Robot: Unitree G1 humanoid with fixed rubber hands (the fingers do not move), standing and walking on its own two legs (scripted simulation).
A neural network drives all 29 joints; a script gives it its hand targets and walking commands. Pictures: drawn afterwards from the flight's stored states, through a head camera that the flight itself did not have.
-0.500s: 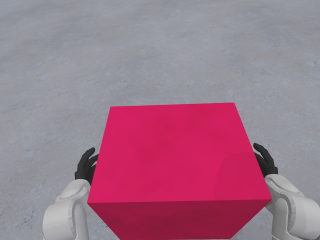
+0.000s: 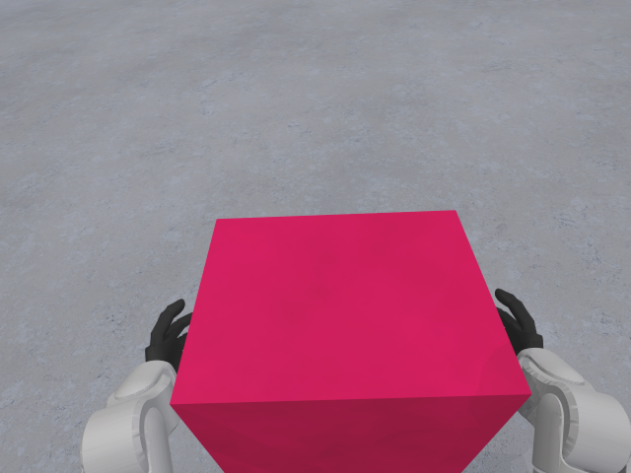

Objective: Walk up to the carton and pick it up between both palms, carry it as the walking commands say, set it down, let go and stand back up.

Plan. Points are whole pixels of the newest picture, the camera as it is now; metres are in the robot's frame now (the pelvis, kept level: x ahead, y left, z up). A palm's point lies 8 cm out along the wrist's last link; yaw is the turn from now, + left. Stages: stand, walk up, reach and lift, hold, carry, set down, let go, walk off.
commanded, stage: carry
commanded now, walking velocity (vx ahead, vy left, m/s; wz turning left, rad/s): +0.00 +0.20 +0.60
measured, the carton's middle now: (339, 355) +0.26 -0.01 +0.01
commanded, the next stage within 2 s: none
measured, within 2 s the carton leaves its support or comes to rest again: neither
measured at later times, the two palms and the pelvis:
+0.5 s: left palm out of the picture +0.10 +0.43 +0.06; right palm (279, 378) +0.21 +0.06 +0.06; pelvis -0.06 +0.19 -0.01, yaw +16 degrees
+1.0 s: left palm out of the picture -0.08 +0.59 +0.08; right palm (68, 470) +0.13 +0.27 +0.07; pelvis -0.17 +0.32 -0.01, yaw +32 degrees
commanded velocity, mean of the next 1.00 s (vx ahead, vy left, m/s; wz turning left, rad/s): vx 0.00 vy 0.20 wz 0.60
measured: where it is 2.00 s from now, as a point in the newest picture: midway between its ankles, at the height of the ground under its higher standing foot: outside the picture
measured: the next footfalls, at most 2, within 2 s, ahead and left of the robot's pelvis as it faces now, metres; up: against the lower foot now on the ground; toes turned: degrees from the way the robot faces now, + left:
left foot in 0.24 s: +0.01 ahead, +0.28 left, +0.00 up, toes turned +10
right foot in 0.60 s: -0.01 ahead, +0.14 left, +0.00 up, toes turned +13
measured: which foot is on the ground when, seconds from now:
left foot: up 0.00-0.22, down 0.24-0.62, up 0.64-1.00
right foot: down 0.00-0.24, up 0.26-0.58, down 0.60-1.00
